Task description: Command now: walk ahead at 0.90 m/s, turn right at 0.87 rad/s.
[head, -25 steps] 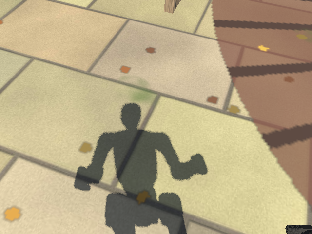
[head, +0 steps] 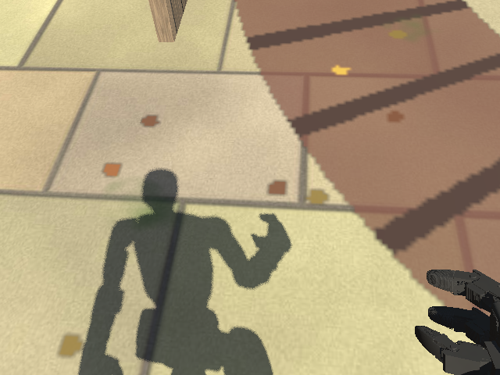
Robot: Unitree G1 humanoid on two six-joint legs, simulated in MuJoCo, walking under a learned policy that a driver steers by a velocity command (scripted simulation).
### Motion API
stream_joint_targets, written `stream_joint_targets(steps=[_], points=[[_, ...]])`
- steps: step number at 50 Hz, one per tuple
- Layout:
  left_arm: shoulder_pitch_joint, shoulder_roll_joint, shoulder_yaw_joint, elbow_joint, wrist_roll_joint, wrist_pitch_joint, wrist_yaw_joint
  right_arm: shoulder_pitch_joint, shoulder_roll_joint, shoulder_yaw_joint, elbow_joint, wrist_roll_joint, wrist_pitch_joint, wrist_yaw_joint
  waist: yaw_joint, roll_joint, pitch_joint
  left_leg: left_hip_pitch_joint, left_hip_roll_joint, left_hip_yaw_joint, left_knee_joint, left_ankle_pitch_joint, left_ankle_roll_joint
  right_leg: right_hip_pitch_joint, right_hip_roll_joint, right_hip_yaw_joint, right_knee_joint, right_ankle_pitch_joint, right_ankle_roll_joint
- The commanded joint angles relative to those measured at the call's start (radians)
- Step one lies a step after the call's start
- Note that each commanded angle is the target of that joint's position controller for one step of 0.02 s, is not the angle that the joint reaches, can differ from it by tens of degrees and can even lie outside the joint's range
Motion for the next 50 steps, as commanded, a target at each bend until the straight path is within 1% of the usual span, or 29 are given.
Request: stream_joint_targets(steps=[1,2,3,4,5,6,8,12,14,16,17,18,19,20,21,22,23,25,27,31,34,37,41,45,46,47,48,49,50], points=[[-0.034,0.002,-0.022,-0.194,-0.037,-0.046,-0.004,0.507,-0.292,-0.095,0.052,-0.031,0.014,-0.014,-0.231,0.483,-0.474,1.079,0.505,-0.849,-0.195,-0.722,0.249,-0.81,0.032,-0.133,0.748,-0.018,-0.001],[-0.107,0.098,-0.001,-0.171,-0.06,-0.042,0.001,0.417,-0.184,-0.072,0.028,-0.032,0.019,-0.017,-0.249,0.351,-0.26,0.926,0.464,-0.757,-0.233,-0.746,0.223,-0.912,-0.051,-0.167,0.835,0.08,0.002],[-0.21,0.14,0.01,-0.174,-0.035,-0.037,-0.005,0.409,-0.148,-0.065,0.048,-0.033,0.03,-0.028,-0.267,0.218,-0.125,0.807,0.429,-0.545,-0.224,-0.499,0.209,-0.918,-0.085,-0.206,0.835,0.139,0.003],[-0.272,0.134,0.014,-0.182,-0.009,-0.031,-0.01,0.374,-0.126,-0.056,0.064,-0.052,0.04,-0.032,-0.24,0.084,-0.034,0.663,0.389,-0.39,-0.225,-0.207,0.198,-0.859,-0.118,-0.219,0.8,0.177,0.013],[-0.329,0.122,0.022,-0.201,0.006,-0.021,-0.014,0.329,-0.095,-0.045,0.076,-0.067,0.048,-0.033,-0.211,0.061,0.042,0.554,0.338,-0.257,-0.23,0.041,0.184,-0.82,-0.136,-0.227,0.758,0.179,0.019],[-0.318,0.096,0.02,-0.227,-0.006,-0.006,-0.022,0.285,-0.085,-0.039,0.088,-0.069,0.049,-0.035,-0.16,0.128,0.069,0.474,0.34,-0.184,-0.226,0.21,0.188,-0.789,-0.158,-0.232,0.741,0.157,0.032],[-0.344,0.057,0.008,-0.262,-0.014,0.02,-0.032,0.197,-0.071,-0.036,0.099,-0.041,0.046,-0.033,-0.118,0.143,0.118,0.35,0.337,-0.052,-0.26,0.4,0.179,-0.771,-0.175,-0.268,0.64,0.133,0.057],[-0.329,0.094,0.015,-0.257,0.021,0.015,-0.075,0.081,-0.187,-0.066,0.101,-0.016,0.045,-0.041,-0.08,0.111,0.047,0.268,0.251,0.177,-0.267,0.434,0.121,-0.489,-0.111,-0.364,0.232,0.52,0.052],[-0.303,0.143,0.038,-0.244,0.02,0.025,-0.088,0.102,-0.232,-0.078,0.114,0.001,0.041,-0.041,-0.061,0.1,-0.008,0.305,0.248,0.222,-0.161,0.58,0.093,-0.349,-0.043,-0.419,0.172,0.55,0.016],[-0.182,0.227,0.08,-0.218,0.019,0.036,-0.085,0.114,-0.262,-0.088,0.111,0.023,0.048,-0.036,0.017,0.087,-0.093,0.306,0.246,0.233,0.091,0.71,0.074,-0.143,0.033,-0.449,0.128,0.525,-0.047],[-0.046,0.282,0.114,-0.188,0.016,0.042,-0.073,0.119,-0.239,-0.079,0.099,0.017,0.051,-0.031,0.091,0.038,-0.161,0.195,0.219,0.229,0.33,0.581,0.044,0.077,0.052,-0.419,0.11,0.576,-0.087],[-0.075,0.304,0.114,-0.19,-0.005,0.047,-0.052,0.201,-0.111,-0.043,0.106,-0.031,0.059,-0.017,0.027,-0.191,-0.123,-0.006,0.096,0.221,0.635,-0.324,-0.009,0.207,-0.013,-0.279,0.066,0.817,-0.135],[-0.225,0.394,0.099,-0.3,0.029,0.032,-0.05,0.376,-0.082,-0.019,0.092,-0.06,0.058,-0.002,-0.131,-0.387,-0.257,-0.184,-0.03,0.088,1.004,-0.658,-0.045,0.295,-0.264,0.247,0.025,1.161,-0.349],[-0.242,0.382,0.099,-0.353,0.039,0.017,-0.068,0.399,-0.211,-0.032,0.077,-0.052,0.052,0.001,-0.082,-0.23,-0.465,-0.213,-0.019,-0.093,1.09,-0.583,-0.042,0.364,-0.357,0.452,-0.107,0.967,-0.435],[-0.274,0.358,0.102,-0.345,0.037,0.007,-0.074,0.272,-0.247,-0.036,0.045,-0.019,0.052,-0.001,-0.07,-0.094,-0.389,-0.271,0.001,-0.102,1.0,-0.43,-0.015,0.26,-0.321,0.486,-0.232,0.459,-0.386],[-0.324,0.321,0.096,-0.341,0.014,-0.001,-0.071,0.206,-0.241,-0.037,0.043,-0.024,0.063,-0.019,-0.093,0.018,-0.242,-0.268,0.042,-0.101,0.879,-0.353,-0.007,0.114,-0.254,0.419,-0.252,0.281,-0.3],[-0.375,0.276,0.079,-0.345,0.009,-0.003,-0.062,0.205,-0.231,-0.033,0.059,-0.034,0.079,-0.033,-0.122,0.04,-0.168,-0.228,0.067,-0.104,0.813,-0.315,-0.009,-0.01,-0.228,0.339,-0.232,0.343,-0.26],[-0.431,0.237,0.059,-0.345,0.039,0.001,-0.044,0.26,-0.237,-0.037,0.109,-0.04,0.105,-0.04,-0.158,0.024,-0.123,-0.075,0.107,-0.067,0.727,-0.298,-0.014,-0.206,-0.203,0.137,-0.2,0.671,-0.228],[-0.393,0.202,0.04,-0.304,0.05,-0.006,-0.027,0.27,-0.18,-0.021,0.126,-0.054,0.105,-0.048,-0.14,0.015,-0.155,-0.015,0.112,-0.014,0.701,-0.262,-0.037,-0.258,-0.186,0.0,-0.163,1.041,-0.233],[-0.402,0.116,-0.002,-0.233,0.06,-0.004,-0.013,0.286,-0.102,0.005,0.149,-0.035,0.123,-0.048,-0.144,-0.01,-0.186,0.054,0.136,-0.003,0.524,-0.091,-0.071,-0.254,-0.146,-0.172,-0.19,0.977,-0.188],[-0.422,0.146,0.009,-0.204,0.077,-0.003,-0.016,0.2,-0.129,-0.001,0.12,-0.021,0.133,-0.047,-0.101,-0.067,-0.082,0.072,0.133,0.004,0.384,-0.018,-0.065,-0.282,-0.159,-0.199,-0.259,0.685,-0.177],[-0.402,0.181,0.028,-0.178,0.066,0.02,-0.012,0.151,-0.178,-0.019,0.079,-0.012,0.143,-0.04,-0.068,-0.073,-0.012,-0.046,0.14,0.007,0.359,-0.154,-0.056,-0.177,-0.234,-0.142,-0.271,0.552,-0.214],[-0.408,0.174,0.037,-0.164,0.044,0.046,-0.002,0.169,-0.151,-0.021,0.053,-0.016,0.153,-0.016,-0.071,-0.066,-0.019,-0.089,0.144,0.042,0.336,-0.272,-0.046,-0.045,-0.297,-0.137,-0.22,0.702,-0.224],[-0.442,0.186,0.052,-0.168,0.024,0.061,0.005,0.237,-0.133,-0.029,0.056,-0.004,0.15,0.009,-0.11,-0.073,-0.076,0.039,0.084,0.12,0.125,-0.206,-0.01,0.011,-0.284,-0.236,-0.1,0.899,-0.163],[-0.451,0.184,0.054,-0.167,0.012,0.06,0.008,0.277,-0.136,-0.035,0.065,-0.007,0.148,0.009,-0.138,-0.068,-0.09,0.12,0.06,0.132,0.001,-0.089,0.013,-0.014,-0.259,-0.28,-0.035,0.886,-0.122],[-0.422,0.17,0.053,-0.156,0.007,0.047,0.007,0.314,-0.183,-0.054,0.066,-0.016,0.145,0.0,-0.156,-0.012,-0.099,0.242,0.077,0.046,-0.103,0.122,0.058,-0.103,-0.196,-0.341,0.086,0.774,-0.046],[-0.443,0.138,0.044,-0.209,0.057,0.031,0.002,0.36,-0.341,-0.097,0.048,-0.023,0.144,-0.018,-0.14,0.269,-0.136,0.473,0.32,-0.315,-0.081,0.625,0.194,-0.411,-0.064,-0.434,0.376,0.356,0.067],[-0.535,0.121,0.037,-0.241,0.081,0.018,-0.003,0.382,-0.331,-0.09,0.032,-0.044,0.14,-0.014,-0.188,0.308,-0.175,0.581,0.431,-0.505,-0.074,0.859,0.372,-0.656,0.08,-0.327,0.555,-0.128,0.106],[-0.525,0.151,0.045,-0.229,0.061,0.011,-0.01,0.379,-0.29,-0.081,0.029,-0.052,0.134,-0.01,-0.195,0.164,-0.2,0.593,0.404,-0.43,-0.077,0.803,0.375,-0.684,0.039,-0.242,0.651,-0.119,0.103]])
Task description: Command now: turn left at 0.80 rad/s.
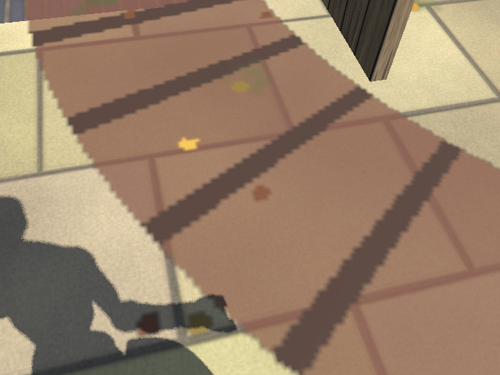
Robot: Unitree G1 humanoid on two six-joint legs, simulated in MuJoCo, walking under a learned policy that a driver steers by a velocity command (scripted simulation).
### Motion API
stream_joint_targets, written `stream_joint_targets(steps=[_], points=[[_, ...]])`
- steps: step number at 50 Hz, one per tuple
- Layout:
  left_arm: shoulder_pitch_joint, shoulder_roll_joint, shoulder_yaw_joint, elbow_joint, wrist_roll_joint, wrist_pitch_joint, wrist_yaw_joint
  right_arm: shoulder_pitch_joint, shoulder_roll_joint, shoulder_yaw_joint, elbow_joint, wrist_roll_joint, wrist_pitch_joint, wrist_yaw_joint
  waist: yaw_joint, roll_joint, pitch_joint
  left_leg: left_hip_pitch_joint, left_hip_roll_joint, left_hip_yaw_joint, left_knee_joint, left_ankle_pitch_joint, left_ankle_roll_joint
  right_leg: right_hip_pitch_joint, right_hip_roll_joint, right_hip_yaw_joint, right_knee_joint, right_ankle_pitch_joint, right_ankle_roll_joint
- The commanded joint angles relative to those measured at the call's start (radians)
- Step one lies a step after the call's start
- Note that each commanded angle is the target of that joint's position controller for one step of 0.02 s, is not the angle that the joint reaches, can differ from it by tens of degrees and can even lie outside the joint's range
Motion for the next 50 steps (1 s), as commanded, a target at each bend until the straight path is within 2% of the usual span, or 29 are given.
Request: stream_joint_targets(steps=[1,2,3,5,11,17,20,21,22,23,24,25,26,28,30,31,32,33,35,37,39,40,41,42,43,44,46,49,50], points=[[-0.055,0.095,0.027,-0.102,-0.008,-0.039,-0.007,0.084,-0.198,-0.063,-0.065,-0.007,-0.02,-0.009,-0.027,0.108,-0.226,0.432,0.298,-0.414,-0.153,0.913,0.247,-0.345,0.03,0.121,0.368,-0.108,0.029],[-0.049,0.087,0.027,-0.091,-0.012,-0.037,0.0,0.042,-0.186,-0.062,-0.072,0.015,-0.012,-0.015,-0.01,0.08,-0.198,0.411,0.256,-0.374,-0.154,0.853,0.206,-0.363,0.017,0.119,0.326,-0.051,0.038],[-0.06,0.1,0.032,-0.09,-0.009,-0.033,0.007,0.014,-0.17,-0.056,-0.081,0.03,-0.001,-0.025,-0.003,0.089,-0.183,0.373,0.23,-0.356,-0.167,0.802,0.181,-0.336,0.005,0.124,0.28,-0.003,0.046],[-0.06,0.077,0.026,-0.09,-0.015,-0.034,0.002,0.006,-0.176,-0.057,-0.09,0.025,0.016,-0.038,0.009,0.125,-0.182,0.346,0.189,-0.354,-0.166,0.821,0.172,-0.297,0.036,0.113,0.236,0.064,0.068],[-0.085,0.076,0.027,-0.073,-0.022,-0.043,0.002,-0.005,-0.196,-0.067,-0.104,0.022,0.036,-0.062,-0.001,0.158,-0.188,0.301,0.147,-0.438,-0.14,0.71,0.14,-0.229,0.082,0.143,0.001,0.158,0.088],[-0.105,0.095,0.04,-0.073,-0.024,-0.066,-0.014,-0.038,-0.193,-0.067,-0.129,0.019,0.045,-0.064,-0.01,0.207,-0.167,0.242,0.122,-0.577,-0.105,0.627,0.12,-0.118,0.101,0.175,-0.183,0.178,0.068],[-0.051,0.118,0.058,-0.056,-0.03,-0.08,-0.023,-0.083,-0.186,-0.065,-0.151,0.022,0.048,-0.062,0.018,0.231,-0.161,0.195,0.077,-0.627,-0.082,0.508,0.088,0.034,0.091,0.161,-0.376,0.246,0.043],[-0.016,0.121,0.064,-0.043,-0.029,-0.083,-0.022,-0.099,-0.174,-0.06,-0.158,0.025,0.048,-0.061,0.038,0.214,-0.162,0.144,0.042,-0.612,-0.052,0.411,0.062,0.142,0.066,0.146,-0.488,0.367,0.03],[0.002,0.153,0.071,-0.046,-0.021,-0.079,-0.017,-0.041,-0.122,-0.044,-0.152,0.014,0.047,-0.056,0.016,0.099,-0.216,0.055,-0.019,-0.543,0.07,0.097,0.021,0.305,-0.082,0.252,-0.513,0.454,-0.03],[-0.036,0.205,0.07,-0.061,-0.001,-0.066,-0.013,0.071,-0.063,-0.027,-0.146,-0.001,0.044,-0.05,-0.067,-0.186,-0.218,-0.134,-0.176,-0.356,0.261,-0.385,-0.032,0.414,-0.294,0.504,-0.5,0.716,-0.172],[0.014,0.168,0.067,-0.053,0.016,-0.065,-0.017,0.076,-0.161,-0.053,-0.143,0.001,0.037,-0.051,-0.037,-0.209,-0.193,-0.218,-0.134,-0.292,0.462,-0.407,-0.082,0.354,-0.398,0.651,-0.518,0.698,-0.28],[-0.008,0.127,0.054,-0.062,0.005,-0.067,-0.014,0.053,-0.212,-0.069,-0.123,0.003,0.037,-0.052,-0.031,-0.135,-0.154,-0.223,-0.084,-0.265,0.555,-0.328,-0.107,0.298,-0.363,0.565,-0.509,0.636,-0.283],[-0.035,0.097,0.044,-0.065,-0.006,-0.061,-0.009,0.032,-0.212,-0.073,-0.105,0.003,0.043,-0.054,-0.024,-0.092,-0.122,-0.22,-0.062,-0.236,0.595,-0.256,-0.122,0.255,-0.293,0.448,-0.503,0.563,-0.25],[-0.032,0.09,0.029,-0.058,-0.017,-0.047,0.001,0.009,-0.155,-0.055,-0.099,0.0,0.051,-0.056,-0.003,-0.078,-0.099,-0.205,-0.062,-0.19,0.659,-0.192,-0.14,0.204,-0.233,0.358,-0.517,0.539,-0.237],[0.001,0.072,0.014,-0.032,-0.013,-0.042,0.0,-0.015,-0.076,-0.025,-0.105,-0.003,0.04,-0.054,0.008,-0.094,-0.104,-0.152,-0.061,-0.162,0.549,-0.182,-0.141,0.194,-0.18,0.298,-0.529,0.553,-0.236],[-0.002,0.046,0.002,-0.022,-0.012,-0.043,-0.007,-0.016,-0.037,-0.009,-0.102,-0.012,0.035,-0.052,0.001,-0.108,-0.118,-0.113,-0.032,-0.143,0.421,-0.181,-0.142,0.208,-0.159,0.28,-0.528,0.528,-0.226],[-0.012,0.046,-0.001,-0.021,-0.017,-0.042,-0.014,-0.019,-0.012,0.002,-0.099,-0.023,0.031,-0.051,-0.002,-0.136,-0.121,-0.065,-0.006,-0.098,0.287,-0.187,-0.148,0.21,-0.14,0.274,-0.529,0.516,-0.217],[-0.007,0.085,0.011,-0.022,-0.026,-0.035,-0.02,-0.041,-0.011,0.003,-0.101,-0.026,0.026,-0.05,0.014,-0.168,-0.109,-0.024,-0.011,-0.066,0.178,-0.2,-0.151,0.206,-0.126,0.286,-0.523,0.518,-0.215],[0.049,0.178,0.042,-0.019,-0.035,-0.023,-0.023,-0.055,-0.062,-0.015,-0.09,-0.009,0.019,-0.054,0.046,-0.185,-0.113,-0.003,-0.051,-0.054,0.064,-0.148,-0.152,0.243,-0.148,0.369,-0.504,0.544,-0.235],[0.045,0.195,0.05,-0.025,-0.052,-0.019,-0.02,-0.024,-0.074,-0.023,-0.074,0.003,0.012,-0.056,0.024,-0.164,-0.125,0.038,-0.066,-0.074,-0.077,-0.059,-0.127,0.261,-0.161,0.446,-0.493,0.546,-0.233],[0.019,0.171,0.047,-0.033,-0.072,-0.014,-0.009,0.037,-0.083,-0.031,-0.049,0.002,0.002,-0.054,-0.018,-0.145,-0.143,0.186,-0.045,-0.079,-0.262,0.103,-0.081,0.184,-0.131,0.46,-0.461,0.508,-0.18],[0.026,0.136,0.039,-0.037,-0.07,-0.017,-0.004,0.074,-0.121,-0.042,-0.043,-0.009,-0.001,-0.058,-0.023,-0.095,-0.182,0.327,0.053,-0.129,-0.251,0.179,-0.042,0.069,-0.098,0.423,-0.4,0.406,-0.128],[0.022,0.073,0.024,-0.064,-0.059,-0.022,-0.002,0.07,-0.206,-0.064,-0.038,-0.033,0.007,-0.061,0.001,0.168,-0.154,0.359,0.233,-0.297,-0.249,0.303,0.072,-0.125,0.019,0.244,-0.231,0.167,-0.052],[0.054,0.103,0.032,-0.059,-0.058,-0.025,-0.002,0.023,-0.17,-0.059,-0.052,-0.06,0.005,-0.054,-0.005,0.275,-0.138,0.299,0.386,-0.413,-0.281,0.464,0.2,-0.191,0.069,0.113,-0.02,-0.137,-0.003],[0.096,0.157,0.055,-0.04,-0.051,-0.02,-0.004,-0.024,-0.102,-0.035,-0.074,-0.062,-0.001,-0.053,0.01,0.203,-0.122,0.266,0.403,-0.374,-0.277,0.557,0.226,-0.203,0.017,0.115,0.174,-0.156,0.028],[0.131,0.157,0.065,-0.016,-0.055,-0.007,-0.004,-0.075,-0.06,-0.023,-0.083,-0.05,-0.006,-0.057,0.038,0.167,-0.112,0.258,0.346,-0.282,-0.258,0.567,0.188,-0.208,0.003,0.11,0.255,-0.112,0.045],[0.137,0.116,0.057,-0.013,-0.049,0.021,-0.002,-0.111,-0.049,-0.021,-0.079,-0.018,-0.016,-0.061,0.038,0.162,-0.077,0.288,0.285,-0.16,-0.234,0.614,0.144,-0.28,-0.033,0.094,0.302,0.003,0.083],[0.015,0.082,0.031,-0.089,-0.063,0.014,-0.035,0.038,-0.089,-0.038,-0.037,-0.007,-0.025,-0.063,-0.067,0.171,-0.072,0.382,0.3,-0.188,-0.388,-0.037,0.152,-0.398,-0.088,0.034,0.229,0.129,0.085],[-0.016,0.087,0.029,-0.11,-0.064,0.008,-0.043,0.056,-0.103,-0.042,-0.031,-0.008,-0.033,-0.062,-0.083,0.17,-0.057,0.407,0.32,-0.209,-0.42,-0.138,0.149,-0.432,-0.097,0.033,0.205,0.134,0.077]])
Over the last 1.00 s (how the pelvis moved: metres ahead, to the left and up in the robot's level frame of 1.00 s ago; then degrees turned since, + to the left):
0.43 -0.03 0.01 -12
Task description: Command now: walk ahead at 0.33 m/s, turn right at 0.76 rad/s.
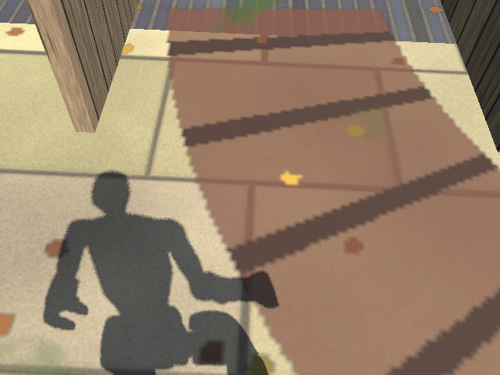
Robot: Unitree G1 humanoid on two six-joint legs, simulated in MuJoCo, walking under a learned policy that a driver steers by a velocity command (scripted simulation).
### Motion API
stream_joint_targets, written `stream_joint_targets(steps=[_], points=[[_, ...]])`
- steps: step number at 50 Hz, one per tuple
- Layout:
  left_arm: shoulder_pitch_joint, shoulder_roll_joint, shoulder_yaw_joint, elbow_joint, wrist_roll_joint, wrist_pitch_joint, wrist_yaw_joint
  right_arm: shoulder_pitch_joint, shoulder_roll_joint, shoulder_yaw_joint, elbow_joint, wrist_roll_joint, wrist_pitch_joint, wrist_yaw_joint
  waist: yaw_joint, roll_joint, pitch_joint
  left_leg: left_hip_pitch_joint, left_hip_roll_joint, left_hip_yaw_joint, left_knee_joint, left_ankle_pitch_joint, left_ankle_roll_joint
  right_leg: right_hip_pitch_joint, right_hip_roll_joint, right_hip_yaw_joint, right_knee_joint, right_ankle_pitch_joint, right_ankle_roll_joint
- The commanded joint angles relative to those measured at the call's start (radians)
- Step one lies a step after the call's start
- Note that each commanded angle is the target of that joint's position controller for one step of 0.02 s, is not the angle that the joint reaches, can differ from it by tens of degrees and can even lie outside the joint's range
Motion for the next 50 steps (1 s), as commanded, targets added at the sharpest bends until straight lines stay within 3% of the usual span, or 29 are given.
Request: stream_joint_targets(steps=[1,7,13,15,16,17,18,19,20,21,22,23,24,25,29,32,35,38,39,40,41,42,43,44,45,46,47,48,50], points=[[-0.17,0.047,-0.005,-0.161,-0.006,-0.03,-0.026,0.092,-0.185,-0.056,-0.03,0.004,-0.031,-0.002,-0.111,0.169,-0.022,0.252,0.317,-0.268,-0.237,-0.204,0.175,-0.298,-0.069,0.009,-0.043,0.05,-0.008],[-0.218,0.013,-0.026,-0.215,-0.006,-0.059,-0.049,0.129,-0.222,-0.075,0.003,0.006,-0.069,0.029,-0.112,0.132,0.054,0.27,0.343,-0.098,-0.281,-0.118,0.143,-0.328,-0.109,-0.009,-0.151,0.122,-0.069],[-0.274,0.006,-0.051,-0.254,-0.012,-0.06,-0.071,0.15,-0.259,-0.089,0.045,0.017,-0.067,0.049,-0.086,0.115,0.109,0.253,0.339,0.105,-0.256,0.044,0.105,-0.253,-0.11,-0.084,-0.22,0.078,-0.149],[-0.161,0.057,-0.03,-0.224,-0.012,-0.057,-0.066,0.114,-0.299,-0.097,0.041,0.022,-0.063,0.051,0.004,0.136,0.027,0.173,0.302,0.209,-0.082,0.549,0.076,0.029,0.0,-0.186,-0.254,0.019,-0.193],[-0.004,0.106,0.001,-0.18,-0.018,-0.054,-0.058,0.09,-0.32,-0.099,0.04,0.031,-0.059,0.052,0.112,0.124,-0.074,0.103,0.275,0.262,0.15,0.855,0.053,0.288,0.08,-0.24,-0.294,0.046,-0.227],[0.255,0.201,0.054,-0.1,-0.021,-0.044,-0.043,0.079,-0.293,-0.086,0.017,0.028,-0.068,0.046,0.237,0.084,-0.198,-0.146,0.242,0.263,0.48,0.88,0.016,0.702,0.132,-0.198,-0.287,0.077,-0.281],[0.329,0.327,0.084,-0.052,-0.035,-0.039,-0.028,0.086,-0.107,-0.031,-0.047,-0.011,-0.088,0.043,0.182,-0.263,-0.161,-0.586,0.086,0.212,0.907,-0.172,-0.061,0.918,-0.043,0.239,-0.475,-0.136,-0.384],[0.276,0.344,0.066,-0.126,-0.012,-0.075,-0.038,0.06,-0.116,-0.011,-0.117,0.014,-0.135,0.041,0.132,-0.274,-0.394,-0.735,-0.025,-0.108,1.119,-0.327,-0.053,0.996,-0.224,0.867,-0.754,-0.545,-0.526],[0.237,0.229,0.035,-0.137,-0.003,-0.105,-0.051,-0.079,-0.238,-0.035,-0.147,0.061,-0.159,0.039,0.172,-0.08,-0.269,-0.84,0.019,-0.173,1.11,-0.187,-0.023,0.927,-0.268,0.875,-0.868,-0.55,-0.462],[0.225,0.189,0.021,-0.115,0.009,-0.121,-0.047,-0.054,-0.218,-0.025,-0.133,0.074,-0.172,0.039,0.125,-0.052,-0.174,-0.835,0.056,-0.152,1.058,-0.118,0.003,0.81,-0.28,0.778,-0.866,-0.399,-0.447],[0.146,0.141,0.004,-0.119,0.019,-0.128,-0.042,-0.003,-0.197,-0.017,-0.088,0.048,-0.171,0.032,0.066,0.026,-0.127,-0.738,0.111,-0.154,0.966,-0.055,0.012,0.657,-0.246,0.638,-0.831,-0.233,-0.409],[0.07,0.102,-0.01,-0.133,0.042,-0.132,-0.038,0.073,-0.189,-0.019,-0.055,0.034,-0.156,0.037,0.004,-0.02,-0.105,-0.644,0.153,-0.168,0.901,0.013,0.012,0.529,-0.215,0.527,-0.803,-0.133,-0.39],[0.035,0.067,-0.022,-0.139,0.056,-0.136,-0.037,0.107,-0.191,-0.02,-0.021,0.035,-0.134,0.047,-0.018,-0.044,-0.063,-0.585,0.182,-0.156,0.876,0.057,0.016,0.448,-0.17,0.409,-0.806,-0.005,-0.363],[0.019,0.053,-0.028,-0.128,0.054,-0.14,-0.032,0.123,-0.175,-0.017,-0.006,0.033,-0.114,0.052,-0.032,-0.055,-0.047,-0.569,0.186,-0.137,0.852,0.095,0.01,0.396,-0.157,0.359,-0.844,0.032,-0.36],[0.083,0.033,-0.04,-0.063,0.045,-0.174,-0.015,-0.003,-0.117,0.008,-0.016,0.029,-0.081,0.058,0.003,-0.006,0.074,-0.607,0.143,-0.076,0.642,0.341,-0.002,0.317,-0.053,0.051,-0.93,0.367,-0.253],[0.161,0.034,-0.044,-0.025,0.051,-0.194,0.009,-0.129,-0.085,0.022,-0.041,0.044,-0.109,0.086,0.063,0.013,0.112,-0.523,0.055,-0.032,0.391,0.536,0.008,0.312,-0.036,-0.082,-0.984,0.554,-0.159],[0.202,0.073,-0.04,0.014,0.047,-0.19,0.028,-0.173,-0.067,0.023,-0.051,0.055,-0.127,0.12,0.061,-0.009,0.1,-0.48,-0.003,0.01,0.237,0.615,0.042,0.445,-0.08,-0.133,-0.988,0.764,-0.099],[0.227,0.118,-0.031,0.035,0.072,-0.152,0.065,-0.159,-0.117,-0.003,-0.064,0.057,-0.124,0.138,0.02,-0.079,0.007,-0.413,-0.127,0.125,0.194,0.502,0.082,0.666,-0.111,-0.166,-0.794,1.387,-0.039],[0.215,0.14,-0.021,0.036,0.081,-0.139,0.084,-0.088,-0.137,-0.013,-0.056,0.061,-0.11,0.136,-0.035,-0.114,-0.032,-0.34,-0.154,0.152,0.22,0.43,0.095,0.694,-0.138,-0.17,-0.661,1.628,-0.029],[0.2,0.138,-0.022,0.019,0.095,-0.126,0.1,0.071,-0.196,-0.042,-0.011,0.069,-0.093,0.131,-0.116,-0.105,-0.119,-0.177,-0.203,0.166,0.275,0.38,0.121,0.674,-0.126,-0.175,-0.44,1.865,-0.017],[0.079,0.169,-0.008,-0.029,0.096,-0.121,0.104,0.347,-0.217,-0.057,0.058,0.061,-0.078,0.113,-0.25,-0.113,-0.15,0.082,-0.116,0.037,0.261,0.316,0.178,0.455,-0.163,-0.141,-0.12,1.827,-0.008],[-0.043,0.098,-0.032,-0.072,0.111,-0.135,0.082,0.58,-0.237,-0.049,0.128,0.057,-0.065,0.091,-0.353,0.17,-0.177,0.35,-0.02,-0.091,0.26,0.376,0.249,0.177,0.009,-0.143,0.468,0.752,-0.01],[0.126,-0.089,-0.088,-0.127,0.042,-0.17,0.038,0.472,-0.224,-0.039,0.115,0.007,-0.083,0.085,-0.129,0.395,-0.311,0.642,0.168,-0.618,0.227,-0.087,0.435,-0.306,0.142,0.076,0.778,-0.26,0.006],[0.044,0.002,-0.093,-0.161,0.002,-0.213,0.006,0.393,-0.173,-0.044,0.055,0.004,-0.077,0.068,-0.179,0.206,-0.346,0.586,0.228,-0.878,-0.039,-0.48,0.434,-0.378,0.107,0.175,0.673,-0.128,-0.083],[-0.04,0.046,-0.083,-0.191,-0.002,-0.235,-0.012,0.327,-0.162,-0.036,0.029,-0.006,-0.079,0.06,-0.135,0.065,-0.181,0.395,0.229,-0.893,-0.148,-0.491,0.378,-0.368,0.069,0.169,0.544,-0.044,-0.136],[-0.024,0.028,-0.091,-0.195,0.016,-0.242,-0.021,0.233,-0.158,-0.031,0.008,-0.005,-0.087,0.062,-0.035,-0.09,-0.07,0.162,0.214,-0.868,-0.194,-0.45,0.367,-0.301,0.034,0.166,0.424,0.019,-0.156],[-0.01,0.015,-0.095,-0.182,0.044,-0.233,-0.017,0.154,-0.158,-0.028,-0.02,-0.007,-0.094,0.061,0.017,-0.13,0.004,-0.033,0.15,-0.802,-0.22,-0.381,0.368,-0.221,0.011,0.169,0.331,0.041,-0.148],[0.03,0.022,-0.092,-0.169,0.053,-0.216,-0.01,0.097,-0.156,-0.027,-0.039,-0.013,-0.094,0.057,0.06,-0.095,0.048,-0.159,0.096,-0.722,-0.246,-0.309,0.367,-0.166,-0.016,0.168,0.276,0.057,-0.127],[0.028,0.054,-0.086,-0.168,0.071,-0.186,0.012,0.057,-0.151,-0.024,-0.037,0.007,-0.102,0.055,0.085,-0.053,0.087,-0.349,0.019,-0.557,-0.249,-0.142,0.345,-0.061,-0.048,0.118,0.081,0.108,-0.075]])
Over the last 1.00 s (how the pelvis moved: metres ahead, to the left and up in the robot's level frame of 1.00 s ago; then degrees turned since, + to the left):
0.09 0.01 0.01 16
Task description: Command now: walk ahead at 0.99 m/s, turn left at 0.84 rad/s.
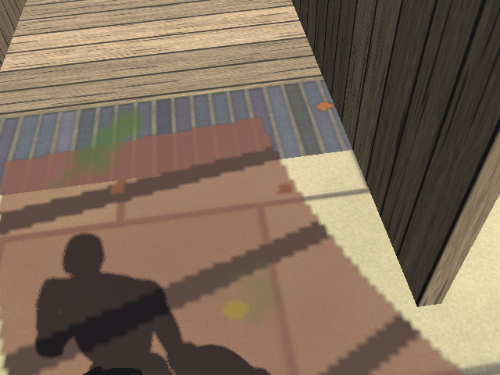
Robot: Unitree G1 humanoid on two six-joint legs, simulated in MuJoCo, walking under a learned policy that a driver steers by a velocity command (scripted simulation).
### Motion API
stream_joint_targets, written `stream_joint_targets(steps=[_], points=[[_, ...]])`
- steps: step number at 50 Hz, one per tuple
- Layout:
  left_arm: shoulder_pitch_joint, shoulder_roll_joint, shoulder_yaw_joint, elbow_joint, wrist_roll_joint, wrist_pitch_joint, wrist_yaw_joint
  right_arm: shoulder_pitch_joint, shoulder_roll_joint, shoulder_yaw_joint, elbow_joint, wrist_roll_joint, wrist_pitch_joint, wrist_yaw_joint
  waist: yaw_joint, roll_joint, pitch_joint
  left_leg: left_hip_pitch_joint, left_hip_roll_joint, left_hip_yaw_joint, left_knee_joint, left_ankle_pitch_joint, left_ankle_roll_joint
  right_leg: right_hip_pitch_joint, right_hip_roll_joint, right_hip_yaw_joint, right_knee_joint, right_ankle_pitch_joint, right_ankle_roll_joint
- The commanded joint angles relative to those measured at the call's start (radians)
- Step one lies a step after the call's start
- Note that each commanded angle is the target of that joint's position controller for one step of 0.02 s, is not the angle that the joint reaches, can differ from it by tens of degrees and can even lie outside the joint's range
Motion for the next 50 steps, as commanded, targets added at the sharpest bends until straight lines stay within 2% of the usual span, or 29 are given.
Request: stream_joint_targets(steps=[1,4,8,10,11,12,13,14,15,16,17,18,20,22,28,30,31,32,34,35,36,37,38,39,40,42,44,48,50], points=[[0.036,0.171,0.047,-0.07,0.026,0.01,0.019,-0.196,-0.133,-0.032,-0.143,0.022,-0.035,-0.019,0.116,-0.081,0.101,-0.3,0.214,-0.384,-0.347,-0.149,0.179,0.045,-0.033,-0.083,-0.263,0.118,0.054],[-0.133,0.096,0.031,-0.126,0.012,0.002,0.011,-0.103,-0.163,-0.045,-0.098,0.064,-0.025,-0.033,0.006,-0.017,0.051,-0.371,0.163,-0.308,-0.302,-0.161,0.091,0.287,0.032,-0.136,-0.603,0.403,0.092],[-0.162,0.166,0.071,-0.118,-0.053,-0.002,0.013,-0.042,-0.146,-0.049,-0.062,0.064,-0.003,-0.038,-0.022,0.104,0.021,-0.064,0.218,-0.428,-0.16,-0.255,0.032,0.258,0.038,-0.039,-0.799,0.371,0.111],[-0.052,0.216,0.104,-0.089,-0.063,-0.011,0.014,-0.052,-0.145,-0.052,-0.06,0.047,0.01,-0.033,0.049,0.133,-0.04,0.035,0.251,-0.449,-0.015,-0.1,-0.007,0.348,0.034,-0.048,-0.795,0.249,0.077],[0.109,0.252,0.126,-0.057,-0.064,-0.013,0.021,-0.06,-0.126,-0.042,-0.065,0.034,0.01,-0.02,0.147,0.111,-0.137,0.022,0.215,-0.392,0.197,0.045,-0.05,0.53,-0.001,-0.053,-0.768,0.181,0.05],[0.327,0.302,0.141,-0.023,-0.043,-0.002,0.034,-0.046,-0.025,-0.008,-0.094,0.001,0.009,-0.014,0.221,-0.036,-0.328,-0.134,0.171,-0.288,0.564,-0.01,-0.082,0.84,-0.171,0.136,-0.744,-0.106,-0.003],[0.361,0.398,0.153,0.02,0.001,0.009,0.017,0.095,0.076,0.025,-0.157,0.063,-0.007,-0.011,0.106,-0.505,-0.411,-0.498,0.091,-0.181,0.893,-0.398,-0.119,1.059,-0.393,0.771,-1.009,-0.545,-0.159],[0.296,0.316,0.149,0.007,-0.007,0.016,0.01,0.041,-0.028,0.019,-0.15,0.093,-0.002,-0.02,0.121,-0.423,-0.309,-0.632,0.202,-0.135,1.008,-0.29,-0.127,0.967,-0.404,0.842,-1.054,-0.709,-0.168],[0.264,0.231,0.131,0.009,-0.006,0.023,0.013,-0.075,-0.099,0.003,-0.151,0.07,0.006,-0.022,0.162,-0.251,-0.183,-0.651,0.237,-0.092,1.019,-0.214,-0.13,0.871,-0.352,0.621,-1.033,-0.52,-0.137],[0.243,0.199,0.124,0.025,-0.004,0.028,0.016,-0.15,-0.11,-0.004,-0.162,0.045,0.012,-0.02,0.164,-0.101,-0.109,-0.621,0.273,-0.07,0.966,-0.162,-0.126,0.77,-0.303,0.41,-1.002,-0.265,-0.112],[0.247,0.186,0.121,0.045,0.008,0.03,0.014,-0.236,-0.104,-0.008,-0.181,0.02,0.009,-0.014,0.173,-0.045,-0.04,-0.58,0.303,-0.065,0.886,-0.149,-0.116,0.675,-0.241,0.23,-0.997,-0.042,-0.09],[0.211,0.181,0.118,0.065,0.015,0.03,0.017,-0.239,-0.088,-0.011,-0.208,0.036,0.011,-0.007,0.125,-0.102,-0.022,-0.564,0.328,-0.06,0.845,-0.11,-0.114,0.622,-0.228,0.201,-1.041,-0.057,-0.108],[0.191,0.125,0.105,0.094,-0.007,0.024,0.012,-0.251,-0.054,-0.005,-0.232,0.059,0.034,0.0,0.098,-0.131,0.008,-0.561,0.362,-0.053,0.832,-0.111,-0.107,0.567,-0.225,0.117,-1.081,0.01,-0.114],[0.192,0.135,0.113,0.126,-0.025,0.022,0.006,-0.265,-0.019,0.006,-0.248,0.046,0.045,0.007,0.074,-0.091,0.038,-0.614,0.374,-0.054,0.804,-0.084,-0.106,0.556,-0.228,0.013,-1.091,0.145,-0.118],[0.222,0.232,0.138,0.173,-0.013,0.018,0.042,-0.426,-0.01,0.019,-0.281,0.027,0.029,0.038,0.088,-0.021,0.168,-0.585,0.318,0.091,0.474,0.241,-0.109,0.501,-0.17,-0.315,-1.156,0.481,-0.017],[0.24,0.235,0.124,0.189,0.002,0.021,0.039,-0.488,-0.032,0.008,-0.297,0.039,0.01,0.06,0.092,-0.021,0.141,-0.446,0.262,0.182,0.324,0.259,-0.068,0.534,-0.146,-0.386,-1.124,0.778,0.022],[0.254,0.287,0.14,0.187,-0.008,0.026,0.051,-0.494,-0.054,-0.005,-0.301,0.043,0.014,0.06,0.081,-0.051,0.103,-0.351,0.209,0.229,0.303,0.24,-0.058,0.551,-0.152,-0.394,-1.07,1.04,0.037],[0.284,0.287,0.135,0.192,-0.007,0.028,0.066,-0.467,-0.095,-0.025,-0.293,0.047,0.024,0.055,0.056,-0.099,0.024,-0.205,0.136,0.263,0.333,0.224,-0.042,0.581,-0.148,-0.4,-0.98,1.41,0.04],[0.235,0.368,0.153,0.172,-0.03,0.047,0.074,-0.226,-0.133,-0.053,-0.255,0.04,0.044,0.054,-0.113,-0.195,-0.047,0.03,0.123,0.215,0.296,0.077,0.024,0.55,-0.242,-0.377,-0.679,1.651,0.015],[0.148,0.329,0.143,0.151,-0.022,0.048,0.064,0.04,-0.197,-0.092,-0.175,0.04,0.054,0.038,-0.255,-0.174,-0.156,0.338,0.162,0.125,0.171,0.182,0.081,0.443,-0.205,-0.363,-0.403,1.521,-0.009],[0.114,0.213,0.113,0.151,-0.004,0.04,0.057,0.146,-0.195,-0.089,-0.093,0.054,0.054,0.013,-0.258,0.009,-0.143,0.594,0.277,-0.062,0.092,0.21,0.114,0.151,-0.039,-0.335,0.021,0.34,-0.014],[0.35,0.059,0.057,0.108,-0.023,0.004,0.033,0.017,-0.259,-0.077,-0.148,0.014,0.028,0.007,-0.013,0.291,-0.364,0.848,0.489,-0.545,0.097,0.106,0.265,-0.144,0.037,-0.154,0.319,-0.271,-0.037],[0.272,0.18,0.08,0.121,-0.076,-0.023,0.017,0.042,-0.17,-0.076,-0.141,0.006,0.018,0.003,-0.109,0.143,-0.413,0.751,0.542,-0.72,-0.158,-0.303,0.276,-0.202,0.02,-0.043,0.305,-0.172,-0.067],[0.149,0.197,0.087,0.09,-0.114,-0.024,0.015,-0.006,-0.146,-0.068,-0.135,0.008,-0.006,0.004,-0.087,0.02,-0.181,0.522,0.539,-0.667,-0.248,-0.404,0.234,-0.237,-0.008,-0.062,0.256,-0.127,-0.077],[0.111,0.181,0.084,0.094,-0.104,-0.011,0.021,-0.091,-0.115,-0.052,-0.12,0.005,-0.031,0.016,-0.021,-0.133,-0.072,0.317,0.532,-0.576,-0.285,-0.371,0.189,-0.19,-0.056,-0.059,0.189,-0.043,-0.08],[0.195,0.161,0.091,0.146,-0.08,0.051,0.021,-0.194,-0.041,-0.031,-0.105,-0.015,-0.067,0.031,0.079,-0.08,0.004,0.033,0.479,-0.37,-0.303,-0.261,0.124,-0.05,-0.133,-0.023,0.099,0.055,-0.059],[0.22,0.122,0.091,0.178,-0.073,0.087,0.02,-0.216,-0.021,-0.027,-0.072,0.002,-0.069,0.033,0.107,-0.007,0.035,-0.063,0.412,-0.158,-0.321,-0.154,0.064,-0.049,-0.155,-0.026,0.011,0.097,-0.034],[0.034,0.097,0.077,0.127,-0.041,0.077,0.009,-0.147,-0.055,-0.038,-0.025,-0.005,-0.087,0.005,0.035,0.02,0.101,-0.042,0.359,0.079,-0.376,0.095,0.012,-0.167,-0.134,-0.076,-0.236,0.375,0.01],[-0.035,0.089,0.072,0.118,-0.042,0.063,-0.013,-0.118,-0.061,-0.036,-0.016,-0.008,-0.093,-0.012,0.0,-0.026,0.093,0.03,0.341,0.162,-0.385,0.168,-0.024,-0.16,-0.113,-0.142,-0.381,0.539,0.002]])
Over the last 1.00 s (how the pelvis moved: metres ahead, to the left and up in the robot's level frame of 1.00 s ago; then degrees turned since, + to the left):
0.63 -0.36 -0.02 -7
